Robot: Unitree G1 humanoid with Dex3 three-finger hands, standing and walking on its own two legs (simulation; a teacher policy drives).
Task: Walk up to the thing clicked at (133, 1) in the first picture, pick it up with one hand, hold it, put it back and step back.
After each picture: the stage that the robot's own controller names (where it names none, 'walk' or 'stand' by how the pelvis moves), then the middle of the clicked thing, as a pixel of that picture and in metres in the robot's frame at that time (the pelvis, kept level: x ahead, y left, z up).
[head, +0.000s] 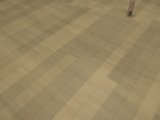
stand; (130, 9) +2.16 -0.74 -0.65
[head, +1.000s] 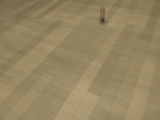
walk; (102, 16) +2.13 -0.17 -0.63
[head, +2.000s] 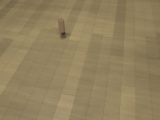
walk; (62, 29) +1.53 +0.27 -0.65
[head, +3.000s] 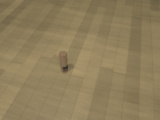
walk; (63, 62) +1.00 +0.22 -0.65
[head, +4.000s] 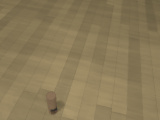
walk; (52, 104) +0.60 +0.19 -0.63
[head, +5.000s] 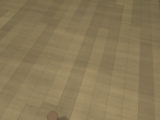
stand; out of the picture +0.43 +0.20 -0.64
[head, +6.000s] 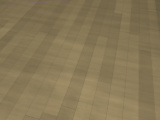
stand; out of the picture +0.40 +0.20 -0.66
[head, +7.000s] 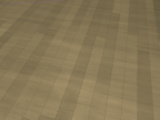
stand; out of the picture +0.38 +0.21 -0.66
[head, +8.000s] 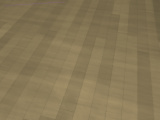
stand; out of the picture +0.38 +0.21 -0.66
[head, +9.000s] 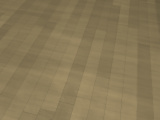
go down; out of the picture +0.38 +0.20 -0.65
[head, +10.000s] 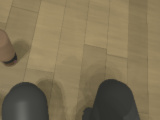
go down; (4, 51) +0.46 +0.26 -0.24
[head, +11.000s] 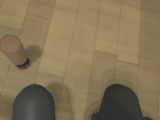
approach; (17, 55) +0.45 +0.26 -0.25
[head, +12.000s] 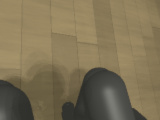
close in; out of the picture +0.43 +0.30 -0.16
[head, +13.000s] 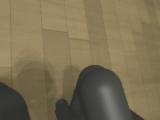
close; out of the picture +0.43 +0.31 -0.16
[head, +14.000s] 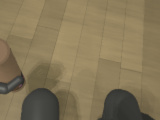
lift; (6, 71) +0.35 +0.25 -0.03
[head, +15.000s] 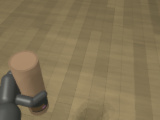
hold; (32, 88) +0.32 +0.16 +0.07
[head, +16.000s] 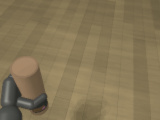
hold; (33, 90) +0.33 +0.17 +0.03
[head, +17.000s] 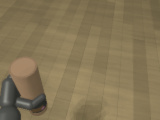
hold; (32, 90) +0.33 +0.17 +0.03
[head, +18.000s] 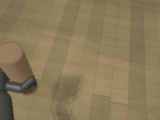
crouch; (20, 73) +0.39 +0.19 -0.02
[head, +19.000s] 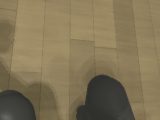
lower; out of the picture +0.50 +0.29 -0.06
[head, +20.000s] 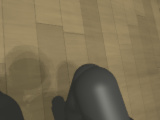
lower; out of the picture +0.46 +0.33 -0.16
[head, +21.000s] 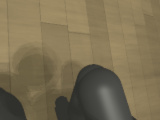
lower; out of the picture +0.44 +0.32 -0.16
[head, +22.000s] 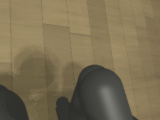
lower; out of the picture +0.43 +0.32 -0.16
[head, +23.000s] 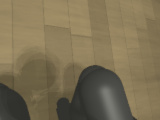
lower; out of the picture +0.42 +0.31 -0.16
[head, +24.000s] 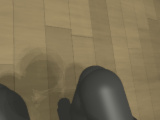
open; out of the picture +0.43 +0.31 -0.16
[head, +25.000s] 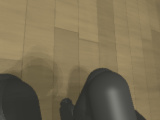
stand; out of the picture +0.42 +0.31 -0.17
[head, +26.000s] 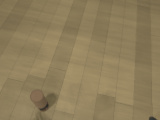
stand; (40, 101) +0.42 +0.23 -0.49
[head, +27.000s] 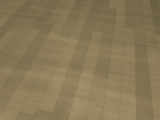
stand; out of the picture +0.39 +0.21 -0.60
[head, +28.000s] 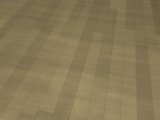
stand; out of the picture +0.39 +0.21 -0.60
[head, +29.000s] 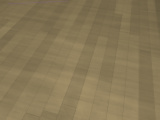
stand; out of the picture +0.40 +0.20 -0.65
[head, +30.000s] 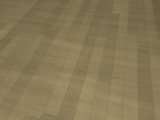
stand; out of the picture +0.39 +0.21 -0.66
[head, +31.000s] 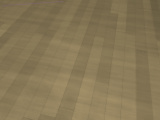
stand; out of the picture +0.37 +0.21 -0.66
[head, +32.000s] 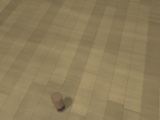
walk; (58, 103) +0.48 +0.19 -0.63
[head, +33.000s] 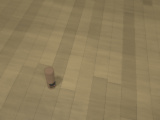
walk; (50, 78) +0.69 +0.22 -0.64
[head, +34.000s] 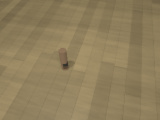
stand; (63, 59) +1.00 +0.23 -0.63
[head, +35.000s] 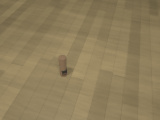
stand; (63, 66) +0.99 +0.19 -0.65
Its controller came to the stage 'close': yes
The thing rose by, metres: 0.67
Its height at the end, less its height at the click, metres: +0.00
